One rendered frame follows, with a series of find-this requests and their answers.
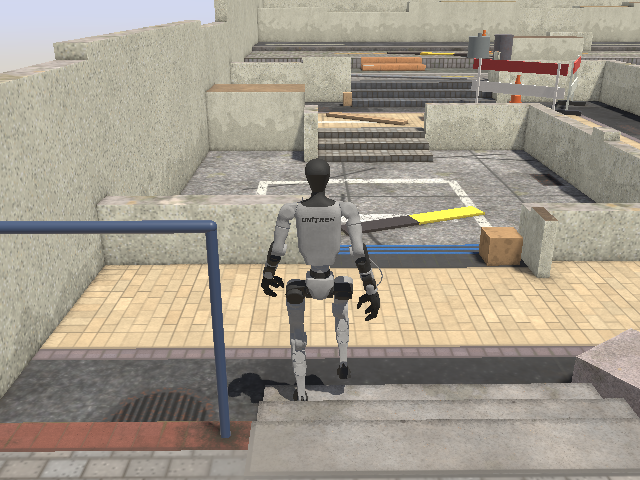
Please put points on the left robot upper arm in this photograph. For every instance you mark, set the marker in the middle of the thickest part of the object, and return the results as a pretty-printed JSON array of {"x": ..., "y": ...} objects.
[{"x": 286, "y": 213}]

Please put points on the right robot upper arm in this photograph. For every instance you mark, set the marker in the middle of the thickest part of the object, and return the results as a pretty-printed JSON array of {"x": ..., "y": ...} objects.
[{"x": 350, "y": 212}]

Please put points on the robot right foot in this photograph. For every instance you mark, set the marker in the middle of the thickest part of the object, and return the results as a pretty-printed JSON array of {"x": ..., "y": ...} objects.
[{"x": 344, "y": 372}]

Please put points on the left robot shin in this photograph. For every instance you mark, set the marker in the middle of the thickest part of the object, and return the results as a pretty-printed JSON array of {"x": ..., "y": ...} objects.
[{"x": 299, "y": 367}]

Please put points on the robot left hand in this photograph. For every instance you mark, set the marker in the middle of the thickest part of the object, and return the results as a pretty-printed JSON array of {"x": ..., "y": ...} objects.
[{"x": 273, "y": 282}]

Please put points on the robot left forearm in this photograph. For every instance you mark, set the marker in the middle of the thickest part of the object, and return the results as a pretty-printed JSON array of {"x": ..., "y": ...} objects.
[{"x": 271, "y": 264}]

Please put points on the robot right hand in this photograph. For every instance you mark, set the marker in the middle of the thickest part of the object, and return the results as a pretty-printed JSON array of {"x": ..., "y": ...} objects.
[{"x": 373, "y": 308}]

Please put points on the robot right forearm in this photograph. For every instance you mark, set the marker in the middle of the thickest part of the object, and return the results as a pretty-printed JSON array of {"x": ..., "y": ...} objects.
[{"x": 366, "y": 274}]

